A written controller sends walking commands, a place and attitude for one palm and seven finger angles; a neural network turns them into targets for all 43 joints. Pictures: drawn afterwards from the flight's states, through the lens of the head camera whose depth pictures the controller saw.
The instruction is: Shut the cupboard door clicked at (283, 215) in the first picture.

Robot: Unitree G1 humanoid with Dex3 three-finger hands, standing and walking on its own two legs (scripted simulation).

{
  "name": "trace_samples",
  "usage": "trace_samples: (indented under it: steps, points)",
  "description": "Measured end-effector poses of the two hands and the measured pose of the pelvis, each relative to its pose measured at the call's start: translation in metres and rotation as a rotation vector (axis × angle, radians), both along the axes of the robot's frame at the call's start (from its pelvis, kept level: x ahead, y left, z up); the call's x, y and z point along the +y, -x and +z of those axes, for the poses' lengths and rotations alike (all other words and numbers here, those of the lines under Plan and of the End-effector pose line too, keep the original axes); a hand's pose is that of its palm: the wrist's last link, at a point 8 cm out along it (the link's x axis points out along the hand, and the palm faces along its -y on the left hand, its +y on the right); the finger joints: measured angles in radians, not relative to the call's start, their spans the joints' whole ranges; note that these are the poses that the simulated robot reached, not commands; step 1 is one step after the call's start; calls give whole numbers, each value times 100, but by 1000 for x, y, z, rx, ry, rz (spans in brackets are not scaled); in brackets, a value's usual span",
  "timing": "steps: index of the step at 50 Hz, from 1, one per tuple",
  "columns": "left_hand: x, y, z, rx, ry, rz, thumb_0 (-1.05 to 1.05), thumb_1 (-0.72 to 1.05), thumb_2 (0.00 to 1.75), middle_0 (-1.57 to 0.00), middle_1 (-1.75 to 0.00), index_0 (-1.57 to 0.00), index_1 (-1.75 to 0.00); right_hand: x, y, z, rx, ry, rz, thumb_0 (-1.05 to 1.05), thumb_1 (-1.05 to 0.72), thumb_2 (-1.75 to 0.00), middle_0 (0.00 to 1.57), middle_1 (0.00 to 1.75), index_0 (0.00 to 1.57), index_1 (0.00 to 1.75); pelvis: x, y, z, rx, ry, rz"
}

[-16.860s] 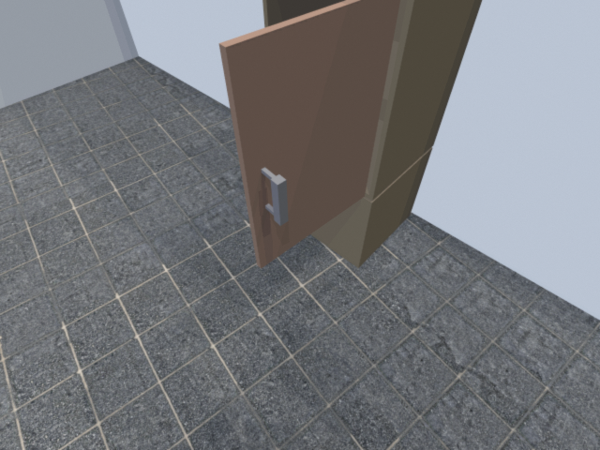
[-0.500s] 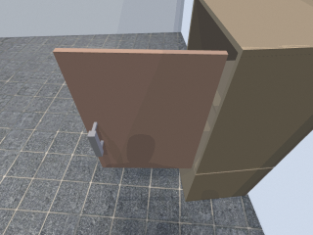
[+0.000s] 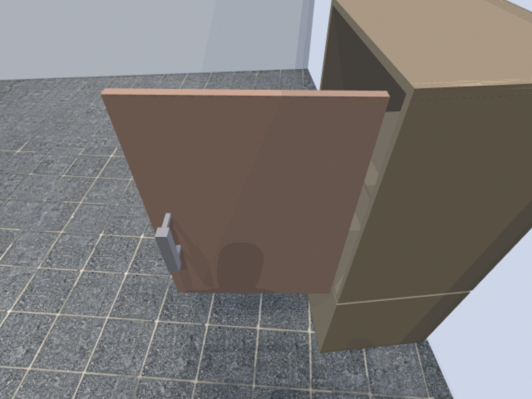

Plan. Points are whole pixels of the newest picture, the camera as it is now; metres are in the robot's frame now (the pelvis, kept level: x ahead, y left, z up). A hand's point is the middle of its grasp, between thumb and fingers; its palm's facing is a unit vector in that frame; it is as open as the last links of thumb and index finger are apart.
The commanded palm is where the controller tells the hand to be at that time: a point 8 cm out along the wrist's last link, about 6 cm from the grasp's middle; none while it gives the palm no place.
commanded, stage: look again from close up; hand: left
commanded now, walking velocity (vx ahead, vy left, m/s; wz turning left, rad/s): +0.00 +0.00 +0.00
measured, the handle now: (171, 242) +0.43 +0.23 -0.07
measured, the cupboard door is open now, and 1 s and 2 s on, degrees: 84 84 84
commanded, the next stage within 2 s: raise the hand and make a fist in 0.48 s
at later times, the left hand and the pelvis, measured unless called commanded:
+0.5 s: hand out of the picture -0.01 +0.20 -0.18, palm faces +0.01 -0.99 -0.16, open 7.4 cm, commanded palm none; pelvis +0.00 +0.04 +0.00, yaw -1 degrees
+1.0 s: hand out of the picture +0.14 +0.18 -0.09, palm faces +0.04 -1.00 +0.06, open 6.2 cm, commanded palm +0.11 +0.25 -0.07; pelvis -0.05 +0.02 -0.09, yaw +2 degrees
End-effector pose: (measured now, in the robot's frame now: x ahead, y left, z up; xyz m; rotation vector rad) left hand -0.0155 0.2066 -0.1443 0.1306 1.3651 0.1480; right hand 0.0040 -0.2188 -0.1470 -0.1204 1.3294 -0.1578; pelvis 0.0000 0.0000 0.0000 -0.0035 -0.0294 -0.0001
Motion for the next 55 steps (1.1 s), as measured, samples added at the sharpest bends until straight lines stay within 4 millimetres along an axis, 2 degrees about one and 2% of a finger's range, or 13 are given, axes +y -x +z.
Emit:
trace_samples:
  steps: [11, 19, 30, 32, 34, 36, 39, 42, 44, 46, 51, 53, 55]
  points:
    - [33, -20, 3, -31, -21, -23, 1, 92, 89, -19, -30, -20, -30, 25, 21, 5, 64, -14, 14, 1, -92, -90, 20, 30, 20, 30, 17, 3, 3, 5, -5, -5]
    - [38, -12, 1, 8, 1, -19, 1, 91, 89, -19, -30, -20, -30, 39, 22, 5, 85, -16, 14, 1, -91, -90, 20, 30, 20, 30, 29, 2, 4, 4, -4, -7]
    - [42, 2, -3, 59, 24, -12, 1, 91, 89, -20, -30, -20, -30, 44, 10, 9, 71, 14, 18, 1, -92, -90, 20, 30, 20, 30, 43, -1, 4, 9, 4, -8]
    - [58, -23, 12, -86, -22, 63, 3, 93, 89, -20, -30, -20, -30, 38, 0, 15, -42, 58, 17, 2, -92, -90, 20, 30, 20, 30, 43, 3, 1, 10, 3, -4]
    - [76, -64, 47, -374, -94, 72, 4, 95, 89, -21, -30, -21, -31, 31, -16, 24, -203, 88, 22, 2, -92, -90, 20, 30, 20, 30, 43, 4, 0, 14, -12, -5]
    - [81, -105, 83, -615, -130, 58, 5, 96, 89, -21, -31, -21, -32, 24, -34, 28, -342, 86, 34, 2, -92, -90, 20, 30, 20, 30, 45, 7, -4, 20, -20, 17]
    - [68, -162, 127, -956, -111, 7, 4, 95, 89, -23, -34, -24, -35, 14, -66, 29, -515, 85, 86, 2, -92, -90, 20, 30, 20, 30, 48, 17, -15, 46, -15, 52]
    - [46, -191, 143, -1236, 22, -22, 3, 94, 90, -27, -39, -27, -39, 7, -96, 33, -641, 97, 120, 2, -91, -90, 20, 30, 20, 30, 44, 27, -32, 119, -12, 38]
    - [32, -190, 136, -1372, 135, -43, 2, 93, 89, -30, -42, -30, -43, 4, -113, 39, -696, 111, 149, 2, -91, -90, 20, 30, 20, 30, 38, 33, -46, 161, -17, 21]
    - [24, -177, 115, -1429, 198, -69, 1, 92, 89, -33, -45, -34, -46, 1, -129, 42, -736, 130, 193, 2, -91, -90, 20, 30, 20, 30, 30, 38, -61, 192, -18, 16]
    - [37, -117, 38, -1200, 138, -56, 1, 91, 89, -43, -55, -43, -56, 1, -169, 32, -794, 150, 311, 2, -90, -90, 20, 30, 20, 30, 20, 47, -97, 253, 3, 36]
    - [51, -96, 29, -1143, 62, -23, 2, 91, 89, -47, -59, -47, -60, 6, -183, 21, -810, 138, 344, 1, -90, -90, 20, 30, 20, 30, 18, 49, -108, 275, 19, 45]
    - [63, -88, 42, -1193, -17, -1, 3, 90, 89, -50, -63, -50, -63, 14, -192, 7, -821, 114, 364, 2, -90, -90, 20, 30, 20, 30, 16, 50, -116, 291, 34, 53]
